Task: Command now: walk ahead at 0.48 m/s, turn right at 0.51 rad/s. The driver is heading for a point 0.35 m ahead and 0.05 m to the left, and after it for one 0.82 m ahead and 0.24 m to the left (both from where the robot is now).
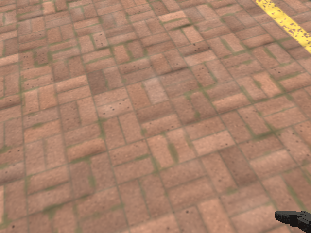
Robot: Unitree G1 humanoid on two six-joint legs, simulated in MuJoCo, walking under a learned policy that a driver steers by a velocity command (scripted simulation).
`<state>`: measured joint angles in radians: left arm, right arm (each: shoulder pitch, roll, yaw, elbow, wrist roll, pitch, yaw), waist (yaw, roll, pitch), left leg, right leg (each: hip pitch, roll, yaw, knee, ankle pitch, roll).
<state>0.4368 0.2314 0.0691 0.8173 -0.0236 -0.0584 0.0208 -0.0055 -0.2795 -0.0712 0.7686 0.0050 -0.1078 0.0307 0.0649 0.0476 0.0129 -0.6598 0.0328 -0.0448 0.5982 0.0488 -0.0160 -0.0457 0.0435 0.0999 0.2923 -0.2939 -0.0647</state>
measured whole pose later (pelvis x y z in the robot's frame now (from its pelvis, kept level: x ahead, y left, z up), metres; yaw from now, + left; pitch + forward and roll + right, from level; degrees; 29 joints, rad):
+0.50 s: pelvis +0.29 +0.02 +0.00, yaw -5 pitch +2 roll +2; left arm 0.11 0.27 0.05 0.71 0.00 -0.08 0.00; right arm 0.35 -0.26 -0.06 0.89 0.02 -0.09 0.02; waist -0.09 -0.04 0.02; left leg -0.08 -0.06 0.03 0.25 -0.20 0.05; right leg -0.66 -0.12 0.06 0.71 -0.04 0.01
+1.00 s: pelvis +0.55 -0.03 +0.00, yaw +11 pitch +1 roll -2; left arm 0.33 0.28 0.08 0.84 0.01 -0.09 0.01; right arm 0.13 -0.30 -0.07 0.73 0.02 -0.02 0.03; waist 0.07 0.04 0.02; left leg -0.69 0.11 -0.03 0.81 -0.02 0.00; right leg -0.01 0.00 -0.21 0.25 -0.25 0.00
